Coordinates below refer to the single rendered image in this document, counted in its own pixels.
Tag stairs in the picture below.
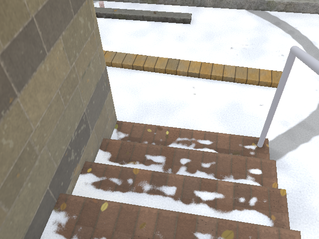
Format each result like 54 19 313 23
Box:
40 120 301 239

